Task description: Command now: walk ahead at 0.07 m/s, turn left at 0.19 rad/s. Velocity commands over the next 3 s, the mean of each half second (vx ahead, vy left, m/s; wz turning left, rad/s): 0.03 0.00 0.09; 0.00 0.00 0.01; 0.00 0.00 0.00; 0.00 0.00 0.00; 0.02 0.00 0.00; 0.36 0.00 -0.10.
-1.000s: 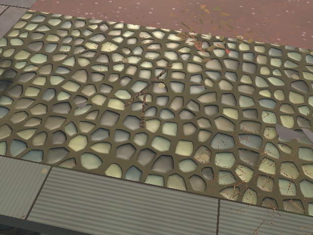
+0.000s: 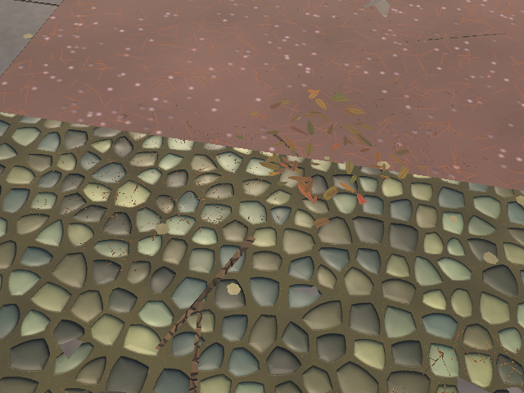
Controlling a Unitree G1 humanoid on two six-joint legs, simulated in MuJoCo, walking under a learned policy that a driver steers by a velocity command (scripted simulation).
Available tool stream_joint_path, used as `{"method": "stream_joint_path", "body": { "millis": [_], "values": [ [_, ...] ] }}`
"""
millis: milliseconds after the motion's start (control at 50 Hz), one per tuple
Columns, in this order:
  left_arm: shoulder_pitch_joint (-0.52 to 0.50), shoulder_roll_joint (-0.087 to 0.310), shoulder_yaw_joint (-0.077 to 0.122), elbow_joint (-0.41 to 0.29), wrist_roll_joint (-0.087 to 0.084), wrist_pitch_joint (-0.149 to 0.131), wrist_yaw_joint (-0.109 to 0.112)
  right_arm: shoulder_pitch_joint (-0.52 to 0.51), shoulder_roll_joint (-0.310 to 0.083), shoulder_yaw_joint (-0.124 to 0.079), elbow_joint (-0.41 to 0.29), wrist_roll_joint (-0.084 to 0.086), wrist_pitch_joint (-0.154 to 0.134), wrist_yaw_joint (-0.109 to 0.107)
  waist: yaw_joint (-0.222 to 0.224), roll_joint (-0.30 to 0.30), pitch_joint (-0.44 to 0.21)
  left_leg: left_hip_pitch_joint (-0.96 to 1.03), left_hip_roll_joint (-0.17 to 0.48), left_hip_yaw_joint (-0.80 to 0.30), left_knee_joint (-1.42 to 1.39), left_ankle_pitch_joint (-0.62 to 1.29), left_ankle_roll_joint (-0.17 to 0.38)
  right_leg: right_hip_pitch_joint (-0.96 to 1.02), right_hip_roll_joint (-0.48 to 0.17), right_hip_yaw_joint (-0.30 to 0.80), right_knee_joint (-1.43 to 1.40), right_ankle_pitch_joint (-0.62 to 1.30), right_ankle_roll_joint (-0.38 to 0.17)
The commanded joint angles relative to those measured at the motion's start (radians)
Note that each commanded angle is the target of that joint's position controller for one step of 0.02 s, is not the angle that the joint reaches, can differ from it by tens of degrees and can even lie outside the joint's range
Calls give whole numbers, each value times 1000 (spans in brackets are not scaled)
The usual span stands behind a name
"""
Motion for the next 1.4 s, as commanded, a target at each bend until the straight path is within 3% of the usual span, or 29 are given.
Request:
{"method": "stream_joint_path", "body": {
  "millis": [20,80,120,160,180,200,220,240,260,300,340,540,900,1400],
  "values": [
    [22,56,24,-35,-8,15,6,1,-141,-43,-74,5,13,-17,-5,143,-142,127,258,-187,-96,238,150,103,-9,-25,-148,17,27],
    [-13,68,36,-35,-16,15,-1,-12,-134,-43,-77,-3,30,-9,-35,173,-92,90,265,-215,-98,29,153,191,0,-36,-295,-20,15],
    [-6,72,43,-30,-20,6,-5,-16,-124,-39,-71,-1,37,-2,-37,182,-74,92,271,-238,-64,35,151,265,17,-46,-398,-60,-1],
    [51,58,47,-6,-16,-7,-14,-41,-104,-29,-67,15,39,1,8,165,-73,85,245,-229,9,120,115,412,36,-67,-636,64,-34],
    [71,85,54,-4,-3,-14,-14,-12,-90,-23,-60,15,31,2,10,141,-83,52,217,-232,32,99,71,513,-10,-14,-691,186,-59],
    [104,148,66,-11,15,-15,-8,23,-56,-10,-66,-8,17,7,-12,25,-141,-8,157,-182,122,-41,20,642,-145,99,-646,439,-112],
    [52,155,68,-12,13,-6,-5,79,-27,-6,-64,-10,6,11,-80,-159,-144,-81,76,-84,131,-228,-33,662,-197,154,-620,487,-208],
    [48,64,51,-11,4,-5,-10,25,-58,-8,-63,-20,7,8,-36,-147,-146,-19,98,-65,113,-206,-69,595,-182,161,-640,365,-231],
    [43,50,46,-11,1,-7,-15,-31,-82,-16,-73,-15,15,5,-15,-122,-118,-9,98,-66,103,-149,-78,575,-133,128,-638,283,-201],
    [41,84,55,-18,-4,-11,-17,-56,-97,-23,-74,-14,36,-1,5,-77,-79,2,98,-79,90,-61,-73,548,-81,78,-621,213,-157],
    [64,94,58,-10,-5,-17,-14,-50,-91,-23,-72,-9,43,0,7,-43,-68,33,104,-88,83,-13,-60,533,-61,55,-608,221,-143],
    [46,72,56,-22,-8,-6,-14,-53,-63,-28,-55,-1,46,-8,13,41,-55,82,114,-98,74,33,-65,537,-28,28,-588,215,-144],
    [55,53,55,39,-6,-2,-16,-28,-57,-35,13,2,37,-28,17,33,1,84,118,-95,33,-54,-74,509,-4,19,-650,30,-134],
    [111,66,42,228,-13,4,-7,49,-50,-30,215,8,30,-39,24,40,34,104,115,-73,-28,-46,-76,528,6,15,-713,9,-142]
  ]
}}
